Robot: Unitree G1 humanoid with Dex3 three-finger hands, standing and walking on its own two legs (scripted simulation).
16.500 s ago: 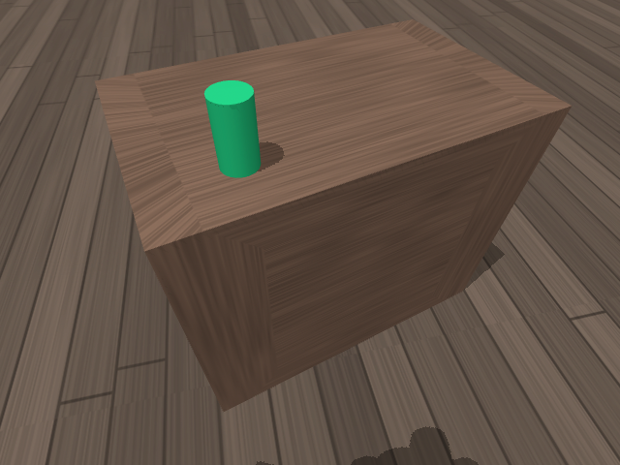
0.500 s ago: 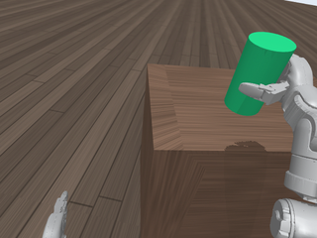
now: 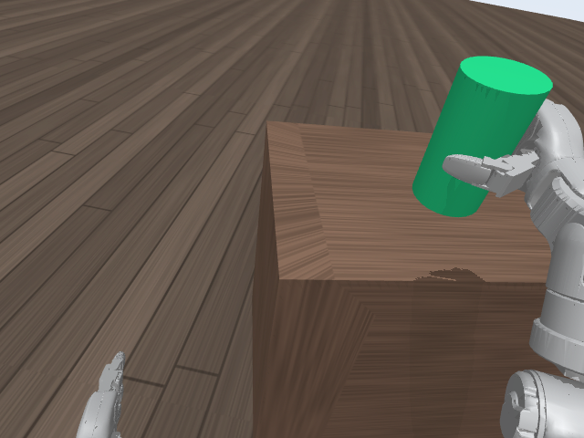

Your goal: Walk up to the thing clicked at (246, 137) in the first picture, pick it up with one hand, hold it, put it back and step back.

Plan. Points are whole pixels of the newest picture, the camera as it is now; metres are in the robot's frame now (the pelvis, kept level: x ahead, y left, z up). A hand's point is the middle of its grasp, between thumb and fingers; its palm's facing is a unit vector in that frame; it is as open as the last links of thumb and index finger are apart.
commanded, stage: hold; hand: right
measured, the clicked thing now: (471, 142) +0.33 -0.15 +0.32
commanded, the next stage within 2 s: none
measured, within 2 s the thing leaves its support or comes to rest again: neither
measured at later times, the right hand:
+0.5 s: hand (477, 139) +0.33 -0.16 +0.33, palm faces +0.09 +0.99 -0.05, open 11.3 cm
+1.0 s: hand (475, 133) +0.34 -0.16 +0.33, palm faces +0.10 +0.99 -0.04, open 11.3 cm
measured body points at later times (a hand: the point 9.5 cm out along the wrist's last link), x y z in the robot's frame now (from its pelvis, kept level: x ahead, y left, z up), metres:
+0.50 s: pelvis +0.00 +0.00 +0.00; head -0.06 +0.05 +0.44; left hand +0.18 +0.25 -0.07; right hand +0.32 -0.21 +0.33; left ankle +0.04 +0.14 -0.73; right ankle +0.00 -0.15 -0.73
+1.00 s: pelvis +0.00 +0.00 +0.00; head -0.05 +0.05 +0.44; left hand +0.17 +0.26 -0.07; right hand +0.33 -0.21 +0.33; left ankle +0.04 +0.14 -0.73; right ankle +0.00 -0.15 -0.73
